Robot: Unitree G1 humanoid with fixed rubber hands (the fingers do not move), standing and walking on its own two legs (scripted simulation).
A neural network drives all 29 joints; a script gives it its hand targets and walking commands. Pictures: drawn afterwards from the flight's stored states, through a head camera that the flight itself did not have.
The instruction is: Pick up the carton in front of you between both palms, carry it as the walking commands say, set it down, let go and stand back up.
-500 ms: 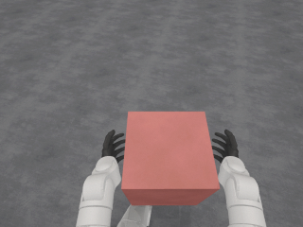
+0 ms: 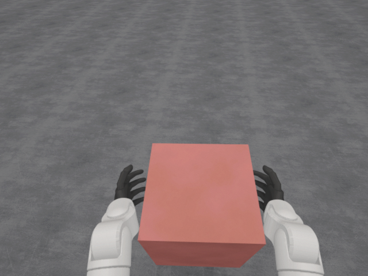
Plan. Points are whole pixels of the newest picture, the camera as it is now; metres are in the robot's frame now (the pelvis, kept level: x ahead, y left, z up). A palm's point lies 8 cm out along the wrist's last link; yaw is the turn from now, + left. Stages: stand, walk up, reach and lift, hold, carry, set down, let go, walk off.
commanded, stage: carry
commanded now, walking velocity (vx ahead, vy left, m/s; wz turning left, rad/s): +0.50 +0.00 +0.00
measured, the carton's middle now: (198, 209) +0.29 +0.00 -0.01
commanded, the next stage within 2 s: none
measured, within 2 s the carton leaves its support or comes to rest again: neither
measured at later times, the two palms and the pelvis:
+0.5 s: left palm (144, 119) +0.51 +0.14 +0.08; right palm (254, 116) +0.51 -0.16 +0.09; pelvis +0.30 -0.01 -0.01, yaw +1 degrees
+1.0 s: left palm (151, 63) +0.82 +0.15 +0.09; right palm (232, 62) +0.82 -0.15 +0.09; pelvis +0.60 +0.00 -0.01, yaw +0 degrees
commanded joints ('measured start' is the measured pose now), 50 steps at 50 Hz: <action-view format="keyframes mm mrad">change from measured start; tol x16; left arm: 1 -216 -677 -576 -249 -136 99 -19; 11 -148 -641 -663 -531 -190 260 -82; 26 -179 -542 -609 -504 -135 349 -18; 36 -136 -822 -672 -470 -122 278 -84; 50 -114 -545 -610 -546 -158 360 -28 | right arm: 1 -227 636 538 -294 90 114 8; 27 -116 509 529 -440 103 349 33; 35 -186 774 652 -516 160 283 116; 50 -126 506 572 -564 120 359 24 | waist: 1 40 -222 -317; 24 26 -118 -48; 28 -4 341 -284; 32 1 39 -238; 50 22 126 -61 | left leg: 1 -408 -14 100 638 -10 7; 2 -600 -47 27 794 -243 23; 4 -692 14 -46 932 -196 47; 16 -547 46 93 376 230 13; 22 -526 28 131 261 218 27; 25 -201 -54 217 187 86 66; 28 328 371 -554 -17 209 266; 30 199 342 -385 11 364 225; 38 3 238 -55 -181 55 141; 50 57 169 152 120 600 92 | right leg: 1 678 -257 415 -129 -107 -126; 3 677 -380 637 -230 -167 -227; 12 373 -217 144 -367 -143 -143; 22 486 -209 64 -288 118 -141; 25 446 -149 -22 47 393 -96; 26 278 -113 -42 262 307 -56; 28 -200 79 27 756 -374 -5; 30 -220 -22 126 865 -356 -39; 42 -170 -59 6 225 67 -3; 50 134 25 -118 3 2 -65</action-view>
